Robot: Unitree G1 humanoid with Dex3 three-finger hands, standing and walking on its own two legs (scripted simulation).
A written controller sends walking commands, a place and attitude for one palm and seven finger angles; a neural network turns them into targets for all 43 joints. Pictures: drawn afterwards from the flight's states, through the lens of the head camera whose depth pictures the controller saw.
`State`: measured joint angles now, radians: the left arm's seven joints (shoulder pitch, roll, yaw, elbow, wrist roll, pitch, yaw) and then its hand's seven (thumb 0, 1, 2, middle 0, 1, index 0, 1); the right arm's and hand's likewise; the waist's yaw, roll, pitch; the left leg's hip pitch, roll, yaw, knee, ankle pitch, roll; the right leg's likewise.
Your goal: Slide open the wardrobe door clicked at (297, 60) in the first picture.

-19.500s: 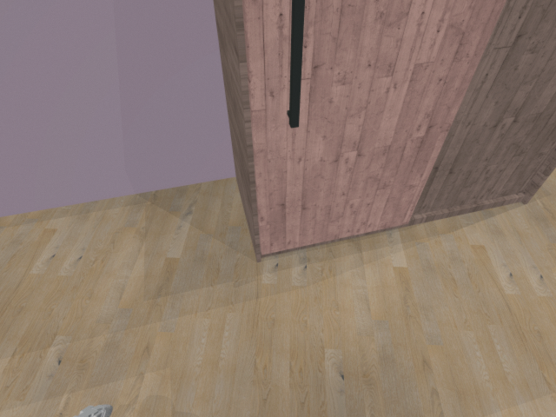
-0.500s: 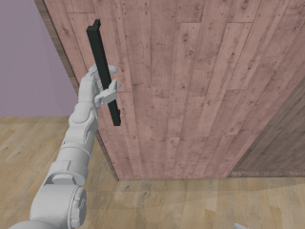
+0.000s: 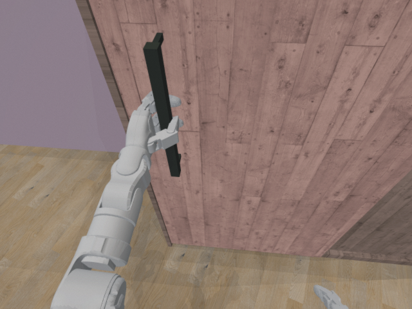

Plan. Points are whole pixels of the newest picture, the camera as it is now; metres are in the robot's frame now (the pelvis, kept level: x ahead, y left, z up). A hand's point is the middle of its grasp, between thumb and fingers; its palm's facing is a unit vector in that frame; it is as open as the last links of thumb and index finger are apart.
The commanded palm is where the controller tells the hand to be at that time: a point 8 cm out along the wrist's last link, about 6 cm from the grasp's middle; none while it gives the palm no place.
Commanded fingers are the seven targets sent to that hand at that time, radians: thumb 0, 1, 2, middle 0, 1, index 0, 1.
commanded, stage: tug the door sideways, standing still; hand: left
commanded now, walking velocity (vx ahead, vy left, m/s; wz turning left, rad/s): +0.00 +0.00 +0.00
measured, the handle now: (169, 118) +0.47 +0.10 +0.12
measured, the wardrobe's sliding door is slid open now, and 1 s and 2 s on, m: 0.00 0.00 0.11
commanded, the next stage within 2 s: step sideways, sliding the door along in 0.68 s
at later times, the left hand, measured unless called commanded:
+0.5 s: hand (176, 134) +0.41 +0.08 +0.14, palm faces +0.00 -1.00 -0.05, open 6.0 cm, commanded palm +0.38 +0.08 +0.14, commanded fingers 0.00 0.90 0.90 -0.45 -1.40 -0.45 -1.40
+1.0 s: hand (175, 134) +0.41 +0.08 +0.13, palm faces +0.00 -0.99 -0.11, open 6.1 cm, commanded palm +0.39 +0.09 +0.14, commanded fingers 0.00 0.90 0.90 -0.45 -1.40 -0.45 -1.40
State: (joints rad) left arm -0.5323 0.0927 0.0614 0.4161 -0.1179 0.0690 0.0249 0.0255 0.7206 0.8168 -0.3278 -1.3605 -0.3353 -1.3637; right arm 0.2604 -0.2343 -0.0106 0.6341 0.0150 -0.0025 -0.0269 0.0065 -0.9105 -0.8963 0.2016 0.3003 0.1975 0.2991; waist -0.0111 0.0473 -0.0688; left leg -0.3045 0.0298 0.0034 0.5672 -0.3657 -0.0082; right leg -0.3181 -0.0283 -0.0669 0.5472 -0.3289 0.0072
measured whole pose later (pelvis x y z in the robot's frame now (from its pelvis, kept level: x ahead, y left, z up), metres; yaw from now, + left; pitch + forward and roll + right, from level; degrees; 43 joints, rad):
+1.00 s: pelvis -0.04 -0.01 -0.01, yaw +0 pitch +2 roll +0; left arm -0.75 0.19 -0.01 0.71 -0.14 -0.13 0.09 -0.02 0.73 0.83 -0.37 -1.35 -0.24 -1.40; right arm 0.24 -0.20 0.01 0.69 0.02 -0.06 -0.09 0.01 -0.91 -0.90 0.20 0.30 0.20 0.30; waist -0.01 0.05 0.07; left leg -0.33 0.03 -0.01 0.67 -0.38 -0.02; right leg -0.40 0.00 -0.03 0.82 -0.44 -0.02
